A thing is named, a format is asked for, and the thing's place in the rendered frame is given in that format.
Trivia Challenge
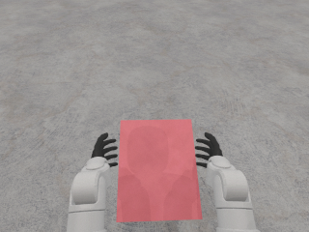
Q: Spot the robot left hand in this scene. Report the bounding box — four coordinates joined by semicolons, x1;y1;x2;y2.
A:
91;132;118;167

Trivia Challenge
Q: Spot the left robot forearm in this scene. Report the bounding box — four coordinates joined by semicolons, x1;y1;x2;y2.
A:
67;157;112;232

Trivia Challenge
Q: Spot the right robot forearm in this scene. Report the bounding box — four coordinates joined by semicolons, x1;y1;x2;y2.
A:
206;156;261;232

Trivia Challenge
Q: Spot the carton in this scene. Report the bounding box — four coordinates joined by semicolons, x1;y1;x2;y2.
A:
116;119;203;222

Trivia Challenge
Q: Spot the robot right hand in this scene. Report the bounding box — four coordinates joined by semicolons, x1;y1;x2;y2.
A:
195;132;223;168

